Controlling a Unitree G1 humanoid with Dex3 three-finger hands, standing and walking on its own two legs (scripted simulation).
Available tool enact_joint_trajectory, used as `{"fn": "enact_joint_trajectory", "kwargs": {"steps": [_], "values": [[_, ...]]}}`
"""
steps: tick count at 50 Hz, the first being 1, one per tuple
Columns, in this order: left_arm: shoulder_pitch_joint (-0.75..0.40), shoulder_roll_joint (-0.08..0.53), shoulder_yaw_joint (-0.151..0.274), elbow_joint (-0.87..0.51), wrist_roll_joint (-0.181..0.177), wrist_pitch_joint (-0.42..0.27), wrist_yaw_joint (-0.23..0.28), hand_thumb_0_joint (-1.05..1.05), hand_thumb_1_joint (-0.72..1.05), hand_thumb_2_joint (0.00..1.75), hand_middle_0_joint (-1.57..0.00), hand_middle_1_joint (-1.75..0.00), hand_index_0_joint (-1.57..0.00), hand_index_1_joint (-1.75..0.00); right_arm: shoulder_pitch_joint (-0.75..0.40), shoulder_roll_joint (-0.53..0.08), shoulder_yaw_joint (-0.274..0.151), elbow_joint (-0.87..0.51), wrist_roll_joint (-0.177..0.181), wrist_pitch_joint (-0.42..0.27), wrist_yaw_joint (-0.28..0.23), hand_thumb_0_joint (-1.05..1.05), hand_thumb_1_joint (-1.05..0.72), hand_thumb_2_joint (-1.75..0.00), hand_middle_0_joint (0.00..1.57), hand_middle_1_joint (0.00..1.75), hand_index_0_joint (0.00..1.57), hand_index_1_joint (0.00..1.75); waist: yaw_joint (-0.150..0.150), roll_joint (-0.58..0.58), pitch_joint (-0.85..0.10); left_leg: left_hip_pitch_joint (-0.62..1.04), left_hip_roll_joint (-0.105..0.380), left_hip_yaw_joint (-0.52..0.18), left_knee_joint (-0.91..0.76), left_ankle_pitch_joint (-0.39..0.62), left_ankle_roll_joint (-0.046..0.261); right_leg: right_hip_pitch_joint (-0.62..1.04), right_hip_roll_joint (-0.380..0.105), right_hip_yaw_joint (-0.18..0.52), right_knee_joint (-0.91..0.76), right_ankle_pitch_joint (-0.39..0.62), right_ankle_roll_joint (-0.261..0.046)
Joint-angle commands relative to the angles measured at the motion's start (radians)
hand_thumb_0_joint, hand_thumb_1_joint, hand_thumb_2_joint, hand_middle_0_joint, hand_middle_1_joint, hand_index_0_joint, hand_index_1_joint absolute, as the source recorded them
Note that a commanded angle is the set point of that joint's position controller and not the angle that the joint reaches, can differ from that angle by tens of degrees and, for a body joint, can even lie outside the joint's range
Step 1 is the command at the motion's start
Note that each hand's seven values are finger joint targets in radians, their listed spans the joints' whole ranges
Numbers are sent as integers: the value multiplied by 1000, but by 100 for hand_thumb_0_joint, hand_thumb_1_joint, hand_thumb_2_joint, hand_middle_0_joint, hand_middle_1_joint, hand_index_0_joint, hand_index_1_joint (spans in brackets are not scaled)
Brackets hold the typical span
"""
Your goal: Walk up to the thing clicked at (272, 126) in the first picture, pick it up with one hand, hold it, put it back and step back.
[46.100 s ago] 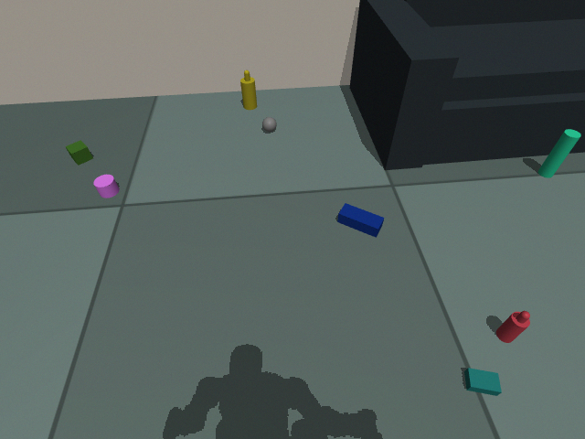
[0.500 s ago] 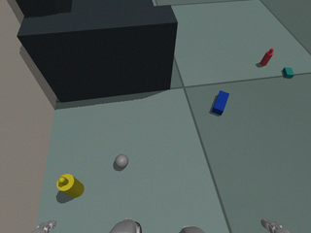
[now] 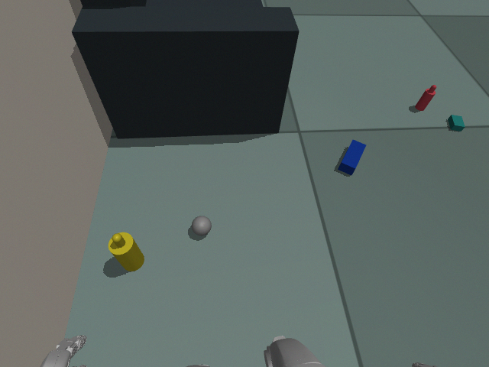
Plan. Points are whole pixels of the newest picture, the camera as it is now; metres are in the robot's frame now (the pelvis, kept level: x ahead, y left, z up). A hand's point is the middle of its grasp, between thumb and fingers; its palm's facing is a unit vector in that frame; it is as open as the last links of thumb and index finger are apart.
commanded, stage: step back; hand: left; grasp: from above
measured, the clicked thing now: (201, 225) +0.71 +0.17 -0.72
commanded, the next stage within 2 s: none
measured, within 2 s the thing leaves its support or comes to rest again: neither
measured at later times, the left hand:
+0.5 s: hand out of the picture -0.08 +0.24 -0.13, palm faces -0.04 -0.90 -0.44, open 7.4 cm
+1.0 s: hand out of the picture -0.28 +0.23 -0.15, palm faces -0.03 -0.91 -0.41, open 7.4 cm
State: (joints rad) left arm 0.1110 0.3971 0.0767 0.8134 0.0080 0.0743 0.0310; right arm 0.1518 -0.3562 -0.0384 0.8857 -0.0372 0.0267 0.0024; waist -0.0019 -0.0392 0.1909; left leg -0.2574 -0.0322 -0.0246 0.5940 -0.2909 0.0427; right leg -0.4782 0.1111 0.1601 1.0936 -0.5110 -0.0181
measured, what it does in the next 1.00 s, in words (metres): walks backwards: right foot, then left foot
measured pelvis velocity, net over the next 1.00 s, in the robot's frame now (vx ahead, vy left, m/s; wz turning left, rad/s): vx -0.36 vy -0.05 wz -0.03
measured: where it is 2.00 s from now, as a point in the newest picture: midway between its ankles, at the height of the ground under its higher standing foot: outside the picture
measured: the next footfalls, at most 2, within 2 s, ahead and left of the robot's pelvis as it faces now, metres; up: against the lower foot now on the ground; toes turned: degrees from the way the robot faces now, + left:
right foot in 0.28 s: -0.11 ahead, -0.15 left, +0.00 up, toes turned -3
left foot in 0.64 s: -0.21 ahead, +0.09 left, +0.00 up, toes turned +0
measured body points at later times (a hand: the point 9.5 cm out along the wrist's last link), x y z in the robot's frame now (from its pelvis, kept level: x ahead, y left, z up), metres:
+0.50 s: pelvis -0.17 -0.03 +0.00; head -0.13 -0.06 +0.44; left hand -0.08 +0.28 -0.10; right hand -0.10 -0.36 -0.13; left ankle -0.17 +0.11 -0.66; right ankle -0.15 -0.15 -0.73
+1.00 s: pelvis -0.36 -0.05 -0.01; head -0.31 -0.04 +0.44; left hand -0.27 +0.28 -0.13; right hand -0.23 -0.36 -0.12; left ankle -0.25 +0.09 -0.73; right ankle -0.40 -0.20 -0.72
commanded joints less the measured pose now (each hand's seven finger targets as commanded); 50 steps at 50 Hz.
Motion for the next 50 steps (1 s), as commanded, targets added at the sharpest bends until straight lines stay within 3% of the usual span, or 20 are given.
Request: {"fn": "enact_joint_trajectory", "kwargs": {"steps": [1, 7, 13, 14, 15, 16, 17, 18, 20, 27, 29, 31, 32, 33, 34, 37, 42, 47, 49, 50], "values": [[81, 174, 63, -53, 3, -34, 3, 0, 90, 90, -20, -30, -20, -30, -45, -236, -68, -94, 8, -31, -30, 0, -90, -90, 20, 30, 20, 30, 20, 152, -197, 131, 263, -211, -162, 551, 171, -19, -7, 29, 168, 9, 28], [80, 160, 54, -69, 9, -39, -5, 0, 90, 90, -20, -30, -20, -30, 9, -263, -84, -114, 12, -23, -34, 0, -90, -90, 20, 30, 20, 30, -32, 189, -246, 241, 314, -209, -134, 512, 223, 23, -60, -39, -124, -18, 61], [264, 162, 64, 28, 20, -46, -27, 0, 90, 90, -20, -30, -20, -30, -73, -301, -91, -141, 16, 6, -20, 0, -90, -90, 20, 30, 20, 30, 42, 230, -293, -39, 247, -169, -134, 157, 94, 367, -86, -165, -597, 205, -22], [267, 198, 76, 23, 32, -48, -28, 0, 90, 90, -20, -30, -20, -30, -67, -265, -82, -144, 23, 9, -18, 0, -90, -90, 20, 30, 20, 30, 43, 123, -256, -156, 184, -144, -61, 9, 34, 372, -158, -20, -658, 142, -58], [227, 280, 98, -7, 37, -52, -29, 0, 90, 90, -20, -30, -20, -30, -83, -205, -67, -165, 32, 4, -19, 0, -90, -90, 20, 30, 20, 30, 51, -119, -199, -313, -5, -74, 139, -185, -31, 326, -357, 269, -767, 96, -145], [124, 369, 109, -51, 42, -50, -27, 0, 90, 90, -20, -30, -20, -30, -109, -218, -75, -160, 24, 9, -34, 0, -90, -90, 20, 30, 20, 30, 82, -258, -148, -245, -63, -72, 422, -305, -63, 66, -542, 430, -858, 88, -290], [58, 335, 99, -78, 33, -57, -21, 0, 90, 90, -20, -30, -20, -30, -88, -247, -81, -144, 24, 14, -35, 0, -90, -90, 20, 30, 20, 30, 43, -184, -101, -200, -43, -158, 556, -268, -68, -36, -531, 380, -854, 133, -288], [-14, 272, 81, -94, 27, -61, -15, 0, 90, 90, -20, -30, -20, -30, -25, -242, -80, -116, 32, 9, -34, 0, -90, -90, 20, 30, 20, 30, -1, -72, -104, -202, -83, -177, 592, -197, -61, 22, -415, 194, -768, 297, -228], [-69, 231, 78, -103, 39, -61, -7, 0, 90, 90, -20, -30, -20, -30, 32, -221, -72, -95, 36, 3, -33, 0, -90, -90, 20, 30, 20, 30, -30, -106, -129, -178, -97, -128, 619, -148, -60, 70, -333, 45, -708, 435, -166], [82, 221, 66, -96, 35, -48, 8, 0, 90, 90, -20, -30, -20, -30, 17, -194, -56, -106, 17, -7, -34, 0, -90, -90, 20, 30, 20, 30, 71, -161, -213, -197, -25, -24, 228, -258, -66, 424, -378, 49, -586, 725, -193], [21, 232, 63, -114, 23, -40, 8, 0, 90, 90, -20, -30, -20, -30, 104, -201, -63, -75, 14, -8, -31, 0, -90, -90, 20, 30, 20, 30, 21, -176, -255, -84, 12, -1, 7, -160, -39, 402, -384, 55, -533, 715, -171], [22, 214, 43, -115, 13, -27, -1, 0, 90, 90, -20, -30, -20, -30, 146, -220, -76, -37, 13, -13, -29, 0, -90, -90, 20, 30, 20, 30, -4, -76, -264, 70, 19, -8, -195, 94, -14, 275, -314, -3, -463, 562, -95], [30, 178, 33, -125, 10, -24, -5, 0, 90, 90, -20, -30, -20, -30, 141, -283, -93, -47, -6, -14, -29, 0, -90, -90, 20, 30, 20, 30, -1, 73, -261, 137, 193, -248, -222, 176, 48, 101, -225, -59, -349, 339, -37], [-37, 182, 40, -145, 0, -27, 4, 0, 90, 90, -20, -30, -20, -30, 65, -406, -106, -77, 0, -8, -16, 0, -90, -90, 20, 30, 20, 30, -27, 304, -223, -4, 398, -470, -277, 306, 206, 36, -58, -171, -147, -90, 8], [-84, 205, 59, -133, 17, -25, 11, 0, 90, 90, -20, -30, -20, -30, 43, -411, -111, -86, -6, -17, -18, 0, -90, -90, 20, 30, 20, 30, -56, 263, -187, -113, 457, -557, -292, 345, 286, 74, -65, -24, 48, -161, 12], [33, 183, 53, -58, -8, -18, 6, 0, 90, 90, -20, -30, -20, -30, -66, -292, -67, -99, -6, -22, -34, 0, -90, -90, 20, 30, 20, 30, 43, 120, -198, -54, 297, -229, -178, 490, 192, 33, -19, 22, 228, -23, -2], [41, 162, 43, -52, 12, -36, -10, 0, 90, 90, -20, -30, -20, -30, -1, -261, -73, -100, -6, -12, -29, 0, -90, -90, 20, 30, 20, 30, -10, 203, -210, 143, 283, -208, -141, 395, 205, 27, -69, -69, -117, -36, 44], [108, 180, 36, 25, 7, -74, -11, 0, 90, 90, -20, -30, -20, -30, -13, -304, -86, -99, -5, 11, -9, 0, -90, -90, 20, 30, 20, 30, -23, 215, -251, 71, 218, -162, -181, -59, 143, 194, -61, -191, -448, 60, 33], [223, 163, 36, 87, 12, -86, -7, 0, 90, 90, -20, -30, -20, -30, -60, -303, -89, -102, -4, 31, 2, 0, -90, -90, 20, 30, 20, 30, 31, 237, -256, -22, 209, -139, -148, -187, 117, 319, -55, -232, -621, 158, 4], [260, 189, 48, 112, 24, -92, -4, 0, 90, 90, -20, -30, -20, -30, -49, -277, -82, -102, -5, 36, 4, 0, -90, -90, 20, 30, 20, 30, 40, 166, -233, -152, 172, -125, -51, -275, 77, 382, -74, -142, -653, 111, -19]]}}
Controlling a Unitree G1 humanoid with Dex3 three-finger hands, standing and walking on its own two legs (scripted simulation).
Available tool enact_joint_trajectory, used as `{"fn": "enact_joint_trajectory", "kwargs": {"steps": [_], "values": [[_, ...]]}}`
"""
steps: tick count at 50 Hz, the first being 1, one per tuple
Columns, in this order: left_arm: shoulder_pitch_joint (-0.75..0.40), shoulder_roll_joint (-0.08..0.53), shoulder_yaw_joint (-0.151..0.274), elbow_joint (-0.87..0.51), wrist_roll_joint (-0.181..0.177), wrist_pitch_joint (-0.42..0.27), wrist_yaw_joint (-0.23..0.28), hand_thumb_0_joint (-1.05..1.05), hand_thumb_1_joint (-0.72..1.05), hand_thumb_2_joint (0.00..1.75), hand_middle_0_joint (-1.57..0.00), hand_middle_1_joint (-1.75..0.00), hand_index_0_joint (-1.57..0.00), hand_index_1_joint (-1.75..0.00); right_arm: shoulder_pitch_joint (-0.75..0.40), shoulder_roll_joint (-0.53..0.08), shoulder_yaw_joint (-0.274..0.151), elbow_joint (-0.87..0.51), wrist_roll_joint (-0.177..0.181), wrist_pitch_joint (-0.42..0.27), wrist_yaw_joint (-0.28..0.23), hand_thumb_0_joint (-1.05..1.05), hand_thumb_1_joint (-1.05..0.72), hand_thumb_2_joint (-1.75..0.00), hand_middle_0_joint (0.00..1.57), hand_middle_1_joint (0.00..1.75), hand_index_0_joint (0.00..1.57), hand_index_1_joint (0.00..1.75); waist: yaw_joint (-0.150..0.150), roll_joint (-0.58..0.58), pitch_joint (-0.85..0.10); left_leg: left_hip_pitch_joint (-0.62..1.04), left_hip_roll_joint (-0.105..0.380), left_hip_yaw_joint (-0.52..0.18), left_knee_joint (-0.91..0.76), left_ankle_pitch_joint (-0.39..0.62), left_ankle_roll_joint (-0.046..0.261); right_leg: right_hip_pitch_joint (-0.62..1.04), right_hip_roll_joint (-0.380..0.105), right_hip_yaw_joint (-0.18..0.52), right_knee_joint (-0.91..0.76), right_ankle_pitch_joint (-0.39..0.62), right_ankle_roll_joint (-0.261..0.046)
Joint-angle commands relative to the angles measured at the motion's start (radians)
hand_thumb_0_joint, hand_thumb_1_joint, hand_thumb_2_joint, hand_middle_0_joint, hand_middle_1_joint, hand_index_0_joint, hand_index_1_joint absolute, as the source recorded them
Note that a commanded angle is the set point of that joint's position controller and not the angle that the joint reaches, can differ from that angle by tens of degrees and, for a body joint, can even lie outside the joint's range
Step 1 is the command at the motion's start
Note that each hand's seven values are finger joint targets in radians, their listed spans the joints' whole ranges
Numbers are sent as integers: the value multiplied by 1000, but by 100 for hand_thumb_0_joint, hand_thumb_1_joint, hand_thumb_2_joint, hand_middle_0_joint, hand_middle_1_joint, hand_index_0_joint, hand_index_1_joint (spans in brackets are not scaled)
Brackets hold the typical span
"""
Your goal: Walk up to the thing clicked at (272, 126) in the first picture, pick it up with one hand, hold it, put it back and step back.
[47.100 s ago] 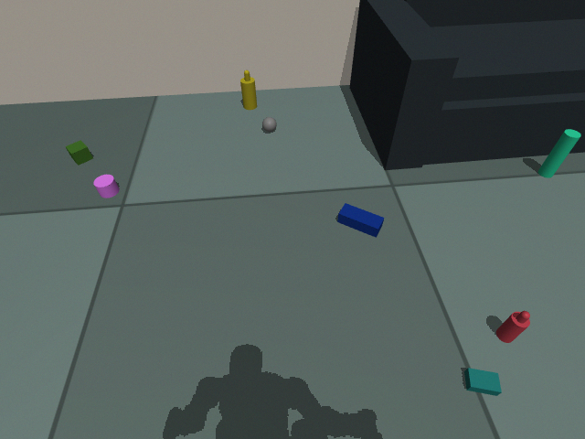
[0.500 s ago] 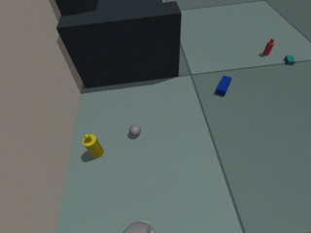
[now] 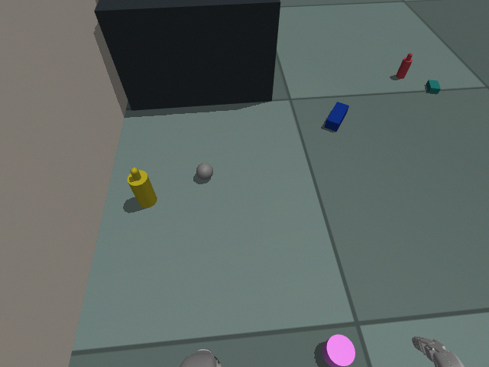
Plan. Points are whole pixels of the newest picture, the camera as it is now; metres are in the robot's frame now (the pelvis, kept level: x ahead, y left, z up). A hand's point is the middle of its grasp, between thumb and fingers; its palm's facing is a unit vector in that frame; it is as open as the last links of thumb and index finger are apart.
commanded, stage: step back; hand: left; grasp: from above
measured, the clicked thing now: (204, 171) +1.06 +0.25 -0.71
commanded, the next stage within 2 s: stand in 1.32 s
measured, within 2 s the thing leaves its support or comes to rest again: neither
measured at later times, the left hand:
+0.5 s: hand out of the picture +0.00 +0.30 -0.13, palm faces +0.03 -0.90 -0.43, open 7.4 cm
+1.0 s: hand out of the picture +0.09 +0.28 -0.14, palm faces +0.06 -0.93 -0.35, open 7.4 cm
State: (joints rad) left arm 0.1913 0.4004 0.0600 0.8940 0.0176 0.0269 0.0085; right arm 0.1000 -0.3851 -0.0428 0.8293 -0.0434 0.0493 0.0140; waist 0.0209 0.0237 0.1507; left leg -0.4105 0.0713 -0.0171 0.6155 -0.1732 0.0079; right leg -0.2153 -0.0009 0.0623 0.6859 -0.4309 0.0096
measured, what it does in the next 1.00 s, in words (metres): steps on the spot: right foot, then left foot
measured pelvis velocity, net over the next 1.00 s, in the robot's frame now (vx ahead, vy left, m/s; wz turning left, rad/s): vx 0.00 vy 0.02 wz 0.05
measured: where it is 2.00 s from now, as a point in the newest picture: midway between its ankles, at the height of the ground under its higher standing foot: outside the picture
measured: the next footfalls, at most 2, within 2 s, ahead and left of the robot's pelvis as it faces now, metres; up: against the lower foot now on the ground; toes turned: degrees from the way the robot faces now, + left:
right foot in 0.02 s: +0.00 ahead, -0.16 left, +0.00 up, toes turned +3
left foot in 0.30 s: +0.03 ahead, +0.14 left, +0.00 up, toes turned +3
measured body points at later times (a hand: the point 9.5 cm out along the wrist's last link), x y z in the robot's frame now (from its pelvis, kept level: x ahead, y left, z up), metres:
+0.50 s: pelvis -0.04 +0.00 +0.01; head -0.03 +0.00 +0.46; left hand +0.00 +0.34 -0.10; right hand +0.02 -0.31 -0.12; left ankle -0.05 +0.13 -0.72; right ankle -0.02 -0.13 -0.69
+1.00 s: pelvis +0.00 +0.02 +0.01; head +0.03 +0.03 +0.46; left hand +0.09 +0.33 -0.12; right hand +0.10 -0.28 -0.11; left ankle -0.01 +0.14 -0.72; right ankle +0.01 -0.12 -0.72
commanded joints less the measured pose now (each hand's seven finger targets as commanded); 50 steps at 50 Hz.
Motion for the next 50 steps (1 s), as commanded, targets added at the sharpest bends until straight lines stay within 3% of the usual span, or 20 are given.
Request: {"fn": "enact_joint_trajectory", "kwargs": {"steps": [1, 2, 3, 6, 10, 14, 15, 16, 17, 21, 24, 27, 28, 29, 30, 33, 39, 41, 42, 50], "values": [[194, 261, 91, 21, 33, -52, 20, 0, 90, 90, -20, -30, -20, -30, -8, -174, -56, -65, 10, 11, -6, 0, -90, -90, 20, 30, 20, 30, 33, -98, -144, -204, -32, -73, 127, -409, 44, 122, -144, 288, -360, -198, -108], [94, 372, 111, -20, 31, -52, 24, 0, 90, 90, -20, -30, -20, -30, -71, -155, -55, -85, 7, 12, -13, 0, -90, -90, 20, 30, 20, 30, 51, -206, -87, -152, -107, -131, 303, -377, -12, -167, -384, 538, -485, -392, -222], [-19, 404, 115, -58, 36, -59, 35, 0, 90, 90, -20, -30, -20, -30, -76, -214, -77, -78, 6, 15, -12, 0, -90, -90, 20, 30, 20, 30, 24, -184, -8, -113, -70, -228, 459, -328, -28, -322, -438, 601, -505, -439, -285], [-98, 301, 93, -54, 29, -74, 40, 0, 90, 90, -20, -30, -20, -30, 43, -212, -81, -8, 28, -3, -2, 0, -90, -90, 20, 30, 20, 30, -50, -109, -48, -78, -124, -186, 529, -219, -35, -216, -250, 251, -351, -89, -201], [17, 292, 96, -18, 40, -77, 27, 0, 90, 90, -20, -30, -20, -30, 3, -197, -76, -3, 5, -19, 21, 0, -90, -90, 20, 30, 20, 30, 34, -221, -55, -113, -85, -87, 244, -295, -42, -35, -220, 232, -332, -257, -176], [-2, 277, 76, -14, 24, -57, 14, 0, 90, 90, -20, -30, -20, -30, 83, -184, -85, 58, 4, -50, 21, 0, -90, -90, 20, 30, 20, 30, -20, -193, -104, 214, -108, 26, -198, -262, 2, -99, -202, 136, -191, -15, -150], [46, 222, 52, -12, 22, -50, 14, 0, 90, 90, -20, -30, -20, -30, 137, -209, -99, 82, -5, -59, 13, 0, -90, -90, 20, 30, 20, 30, -42, -78, -152, 376, -94, -47, -236, -233, 15, -194, -148, 66, -21, 69, -112], [17, 145, 26, -29, 3, -54, 11, 0, 90, 90, -20, -30, -20, -30, 167, -303, -118, 79, -9, -65, 9, 0, -90, -90, 20, 30, 20, 30, -71, 219, -161, 422, 164, -521, -371, -468, 122, -421, 8, -80, 217, -77, -34], [-65, 240, 58, -27, 10, -60, 26, 0, 90, 90, -20, -30, -20, -30, 178, -392, -134, 69, 2, -66, 13, 0, -90, -90, 20, 30, 20, 30, -103, 163, -109, 247, 279, -680, -416, -597, 255, -390, -13, -5, 301, -208, -35], [11, 220, 50, 9, 3, -76, -4, 0, 90, 90, -20, -30, -20, -30, 99, -280, -100, 67, 8, -85, -1, 0, -90, -90, 20, 30, 20, 30, -22, 113, -60, 209, 168, -361, -312, -346, 196, -303, -64, -18, 207, -45, -41], [23, 181, 52, 17, 3, -77, -15, 0, 90, 90, -20, -30, -20, -30, 87, -249, -84, 62, 3, -80, 0, 0, -90, -90, 20, 30, 20, 30, -31, 150, -93, 155, 123, -263, -268, -177, 177, -138, -13, -80, 32, -25, -20], [83, 173, 58, 57, 7, -83, 4, 0, 90, 90, -20, -30, -20, -30, 27, -185, -49, 50, 26, -61, -6, 0, -90, -90, 20, 30, 20, 30, 43, 76, -127, -5, 56, -146, -80, -79, 89, 159, 22, -98, -243, 186, -31], [86, 215, 72, 54, 20, -87, 13, 0, 90, 90, -20, -30, -20, -30, 60, -120, -28, 44, 33, -60, -12, 0, -90, -90, 20, 30, 20, 30, 45, -59, -133, -112, -8, -121, 57, -131, 42, 235, -83, 103, -316, 131, -51], [72, 302, 85, 35, 26, -94, 19, 0, 90, 90, -20, -30, -20, -30, 72, -91, -19, 39, 35, -57, -18, 0, -90, -90, 20, 30, 20, 30, 39, -206, -139, -172, -123, -89, 189, -332, 1, 168, -322, 441, -447, -14, -147], [-8, 330, 84, 13, 23, -92, 12, 0, 90, 90, -20, -30, -20, -30, 68, -181, -49, 66, 27, -52, -30, 0, -90, -90, 20, 30, 20, 30, 25, -135, -99, -45, -75, -112, 298, -431, -5, -36, -417, 491, -437, -87, -257], [-90, 251, 65, -3, 11, -93, 11, 0, 90, 90, -20, -30, -20, -30, 139, -182, -48, 123, 31, -55, -24, 0, -90, -90, 20, 30, 20, 30, -12, -109, -88, -3, -53, -116, 270, -323, -3, -50, -288, 268, -369, 43, -197], [-134, 229, 44, 6, 0, -75, 3, 0, 90, 90, -20, -30, -20, -30, 154, -149, -45, 168, 14, -76, -21, 0, -90, -90, 20, 30, 20, 30, -40, -153, -163, 223, -73, 24, -146, -118, -7, -59, -207, 84, -204, 366, -137], [-124, 158, 19, 6, -14, -69, 2, 0, 90, 90, -20, -30, -20, -30, 85, -198, -50, 155, 4, -85, -28, 0, -90, -90, 20, 30, 20, 30, -16, 4, -181, 224, 74, -193, -226, 68, 38, -72, -108, 8, -125, 349, -47], [-128, 170, 23, 26, -24, -65, 3, 0, 90, 90, -20, -30, -20, -30, 8, -234, -51, 141, 17, -87, -23, 0, -90, -90, 20, 30, 20, 30, 9, 41, -171, 140, 116, -225, -213, 32, 96, -10, -43, -38, -106, 164, -30], [-137, 183, 16, 91, -20, -74, 11, 0, 90, 90, -20, -30, -20, -30, -22, -182, -35, 186, 35, -83, -31, 0, -90, -90, 20, 30, 20, 30, -9, 41, -267, 274, 48, -69, -145, 418, 29, 128, -110, -19, -179, 548, -52]]}}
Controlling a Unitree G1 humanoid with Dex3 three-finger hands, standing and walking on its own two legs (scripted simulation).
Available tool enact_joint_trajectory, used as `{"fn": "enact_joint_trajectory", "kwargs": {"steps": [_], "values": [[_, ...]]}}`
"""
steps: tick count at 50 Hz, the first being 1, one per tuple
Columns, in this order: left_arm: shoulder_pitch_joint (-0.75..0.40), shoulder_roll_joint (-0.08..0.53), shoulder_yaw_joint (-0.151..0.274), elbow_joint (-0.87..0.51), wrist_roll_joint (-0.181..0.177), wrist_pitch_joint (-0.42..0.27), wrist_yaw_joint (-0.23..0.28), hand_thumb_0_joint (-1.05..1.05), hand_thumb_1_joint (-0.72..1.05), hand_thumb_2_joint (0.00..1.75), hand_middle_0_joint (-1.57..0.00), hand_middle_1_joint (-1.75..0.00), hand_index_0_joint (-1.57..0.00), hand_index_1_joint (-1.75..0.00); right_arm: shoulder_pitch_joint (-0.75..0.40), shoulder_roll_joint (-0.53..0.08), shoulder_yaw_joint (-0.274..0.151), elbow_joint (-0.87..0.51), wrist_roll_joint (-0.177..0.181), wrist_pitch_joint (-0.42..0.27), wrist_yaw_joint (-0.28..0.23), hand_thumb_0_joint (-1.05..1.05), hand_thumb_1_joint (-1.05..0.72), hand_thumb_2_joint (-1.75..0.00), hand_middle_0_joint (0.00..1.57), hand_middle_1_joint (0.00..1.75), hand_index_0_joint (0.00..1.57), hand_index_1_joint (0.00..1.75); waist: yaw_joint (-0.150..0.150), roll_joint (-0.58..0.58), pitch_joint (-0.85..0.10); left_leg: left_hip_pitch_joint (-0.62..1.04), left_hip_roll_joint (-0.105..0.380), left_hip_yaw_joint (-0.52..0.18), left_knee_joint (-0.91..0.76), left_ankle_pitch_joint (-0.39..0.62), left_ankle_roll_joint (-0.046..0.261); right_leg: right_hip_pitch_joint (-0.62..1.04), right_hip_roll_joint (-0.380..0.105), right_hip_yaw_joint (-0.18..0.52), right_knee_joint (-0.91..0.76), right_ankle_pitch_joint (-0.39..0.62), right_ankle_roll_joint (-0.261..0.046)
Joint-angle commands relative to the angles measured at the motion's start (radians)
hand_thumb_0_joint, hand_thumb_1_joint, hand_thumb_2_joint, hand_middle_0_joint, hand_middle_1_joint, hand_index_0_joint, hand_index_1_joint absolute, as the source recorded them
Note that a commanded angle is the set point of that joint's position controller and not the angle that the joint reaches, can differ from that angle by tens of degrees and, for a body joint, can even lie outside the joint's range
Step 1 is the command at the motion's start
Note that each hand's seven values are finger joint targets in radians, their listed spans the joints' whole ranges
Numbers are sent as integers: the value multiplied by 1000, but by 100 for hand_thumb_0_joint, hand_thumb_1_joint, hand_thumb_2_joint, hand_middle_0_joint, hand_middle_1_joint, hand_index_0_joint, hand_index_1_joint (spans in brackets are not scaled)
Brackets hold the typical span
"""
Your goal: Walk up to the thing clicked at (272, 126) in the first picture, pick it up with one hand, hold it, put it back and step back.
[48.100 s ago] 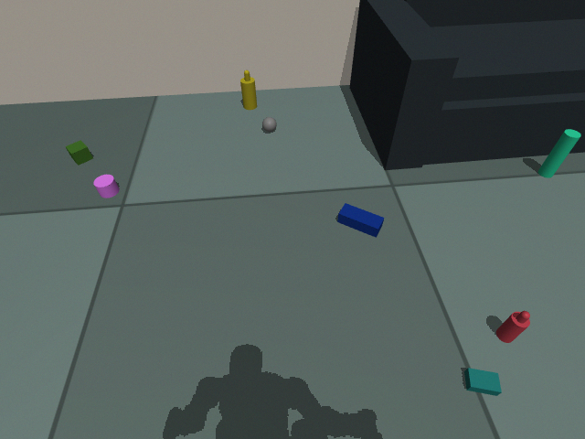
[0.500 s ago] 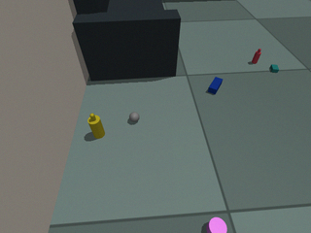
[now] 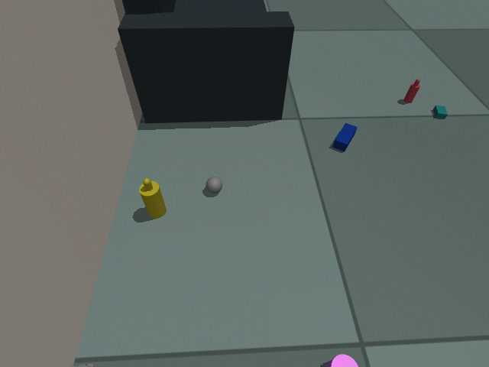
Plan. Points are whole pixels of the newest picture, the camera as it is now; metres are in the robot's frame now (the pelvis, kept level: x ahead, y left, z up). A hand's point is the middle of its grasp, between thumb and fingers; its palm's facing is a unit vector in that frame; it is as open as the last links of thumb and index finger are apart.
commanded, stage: step back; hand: left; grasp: from above
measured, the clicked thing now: (214, 185) +1.07 +0.18 -0.73
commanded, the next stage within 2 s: stand in 0.32 s
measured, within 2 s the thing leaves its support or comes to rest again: neither
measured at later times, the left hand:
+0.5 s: hand out of the picture +0.08 +0.25 -0.14, palm faces -0.02 -0.94 -0.34, open 7.4 cm
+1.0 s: hand out of the picture +0.07 +0.24 -0.14, palm faces -0.03 -0.94 -0.35, open 7.4 cm
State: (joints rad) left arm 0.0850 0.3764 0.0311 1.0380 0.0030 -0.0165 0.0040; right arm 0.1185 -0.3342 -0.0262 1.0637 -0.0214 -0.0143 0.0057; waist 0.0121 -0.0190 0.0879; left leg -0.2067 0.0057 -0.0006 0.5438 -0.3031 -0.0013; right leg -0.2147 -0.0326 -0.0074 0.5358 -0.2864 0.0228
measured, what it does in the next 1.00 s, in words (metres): stands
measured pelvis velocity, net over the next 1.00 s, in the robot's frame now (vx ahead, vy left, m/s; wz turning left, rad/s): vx -0.01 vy -0.02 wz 0.00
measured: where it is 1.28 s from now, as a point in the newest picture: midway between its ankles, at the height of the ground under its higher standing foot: outside the picture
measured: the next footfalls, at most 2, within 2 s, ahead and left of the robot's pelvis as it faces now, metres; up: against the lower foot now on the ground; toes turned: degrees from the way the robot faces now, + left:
none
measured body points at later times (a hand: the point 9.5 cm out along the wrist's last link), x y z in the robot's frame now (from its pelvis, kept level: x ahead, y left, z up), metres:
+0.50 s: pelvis +0.00 +0.00 +0.01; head +0.01 -0.01 +0.46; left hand +0.08 +0.30 -0.12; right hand +0.10 -0.30 -0.12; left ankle -0.01 +0.12 -0.73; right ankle +0.00 -0.14 -0.73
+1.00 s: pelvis -0.01 -0.02 +0.01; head +0.00 -0.02 +0.46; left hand +0.07 +0.28 -0.11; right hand +0.06 -0.32 -0.12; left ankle -0.01 +0.12 -0.73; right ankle +0.00 -0.14 -0.73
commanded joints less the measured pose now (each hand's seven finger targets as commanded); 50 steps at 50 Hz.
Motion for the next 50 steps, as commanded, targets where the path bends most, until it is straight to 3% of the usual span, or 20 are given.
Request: {"fn": "enact_joint_trajectory", "kwargs": {"steps": [1, 6, 14, 15, 16, 20, 26, 31, 37, 44, 48, 50], "values": [[-46, 205, 43, -54, -3, -28, 17, 0, 90, 90, -20, -30, -20, -30, -38, -235, -55, -44, 12, -16, -24, 0, -90, -90, 20, 30, 20, 30, -7, 72, -208, 83, 115, -80, -80, 554, 39, 125, -75, 46, -33, 395, -66], [-58, 196, 36, -34, 3, -20, 15, 0, 90, 90, -20, -30, -20, -30, -91, -218, -49, -40, 12, -10, -21, 0, -90, -90, 20, 30, 20, 30, 0, 56, -175, 75, 128, -87, -138, 438, 43, 113, -71, 45, -68, 321, -53], [-68, 205, 35, -8, 12, -23, 8, 0, 90, 90, -20, -30, -20, -30, -139, -204, -44, -22, 2, -5, -10, 0, -90, -90, 20, 30, 20, 30, 2, 9, -121, 60, 106, -68, -204, 209, 25, 103, -90, 88, -171, 242, -52], [-64, 204, 37, -9, 13, -25, 8, 0, 90, 90, -20, -30, -20, -30, -139, -204, -44, -23, 3, -5, -9, 0, -90, -90, 20, 30, 20, 30, 2, 9, -125, 65, 105, -65, -201, 211, 23, 111, -92, 88, -181, 245, -52], [-67, 174, 15, 13, 3, -24, 6, 0, 90, 90, -20, -30, -20, -30, -128, -204, -38, -19, 16, -13, -6, 0, -90, -90, 20, 30, 20, 30, -18, -4, -134, 104, 119, -93, -238, 280, 27, 103, -101, 92, -195, 279, -49], [-56, 185, 14, 24, 2, -24, 6, 0, 90, 90, -20, -30, -20, -30, -134, -211, -36, -4, 15, -23, -4, 0, -90, -90, 20, 30, 20, 30, -10, 32, -141, 141, 128, -91, -254, 340, 21, 124, -97, 80, -217, 289, -39], [-45, 188, 12, 39, 7, -27, 4, 0, 90, 90, -20, -30, -20, -30, -128, -208, -32, 6, 14, -16, -2, 0, -90, -90, 20, 30, 20, 30, -9, 21, -120, 114, 113, -83, -285, 192, 14, 111, -99, 89, -269, 180, -36], [-39, 195, 12, 42, 5, -30, 3, 0, 90, 90, -20, -30, -20, -30, -101, -209, -28, 15, 13, -23, -4, 0, -90, -90, 20, 30, 20, 30, -14, 34, -157, 133, 122, -79, -277, 275, 11, 143, -107, 89, -246, 266, -42], [-30, 185, 8, 46, 4, -23, 2, 0, 90, 90, -20, -30, -20, -30, -84, -216, -22, 24, 12, -18, -6, 0, -90, -90, 20, 30, 20, 30, -11, 31, -108, 86, 116, -83, -289, 189, 8, 114, -100, 90, -272, 178, -39], [-24, 192, 7, 41, 7, -24, 3, 0, 90, 90, -20, -30, -20, -30, -65, -216, -19, 21, 13, -17, -4, 0, -90, -90, 20, 30, 20, 30, -15, 4, -115, 100, 120, -86, -277, 203, 8, 109, -101, 92, -275, 188, -40], [-21, 198, 7, 38, 5, -22, 1, 0, 90, 90, -20, -30, -20, -30, -40, -219, -15, 27, 11, -14, -2, 0, -90, -90, 20, 30, 20, 30, -16, 8, -80, 80, 112, -82, -276, 142, 8, 72, -101, 111, -305, 71, -41], [-28, 196, 7, 31, 6, -24, 2, 0, 90, 90, -20, -30, -20, -30, -40, -218, -16, 22, 11, -15, -2, 0, -90, -90, 20, 30, 20, 30, -15, 7, -103, 72, 119, -87, -276, 179, 8, 98, -99, 98, -287, 139, -41]]}}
